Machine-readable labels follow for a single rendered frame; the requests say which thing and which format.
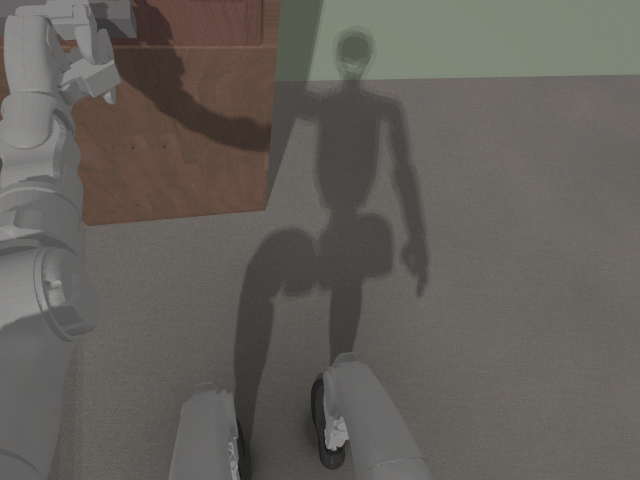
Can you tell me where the drawer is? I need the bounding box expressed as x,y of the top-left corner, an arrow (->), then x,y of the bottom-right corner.
0,0 -> 261,45

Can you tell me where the right robot shin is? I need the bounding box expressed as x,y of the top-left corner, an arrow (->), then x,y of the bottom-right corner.
323,353 -> 372,449

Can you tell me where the cabinet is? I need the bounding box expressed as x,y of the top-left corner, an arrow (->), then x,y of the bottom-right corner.
0,0 -> 281,226

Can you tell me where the robot left upper arm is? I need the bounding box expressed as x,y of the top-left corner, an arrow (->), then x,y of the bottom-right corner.
0,246 -> 101,480

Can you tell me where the left robot hand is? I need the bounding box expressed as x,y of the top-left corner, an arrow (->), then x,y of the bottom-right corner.
4,0 -> 121,114

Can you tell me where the left robot forearm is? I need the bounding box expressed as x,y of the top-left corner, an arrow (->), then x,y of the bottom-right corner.
0,92 -> 84,262

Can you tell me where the handle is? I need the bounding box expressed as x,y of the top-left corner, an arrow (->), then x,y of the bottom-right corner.
0,0 -> 137,38

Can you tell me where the robot right foot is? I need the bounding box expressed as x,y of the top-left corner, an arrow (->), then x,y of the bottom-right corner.
311,378 -> 345,470

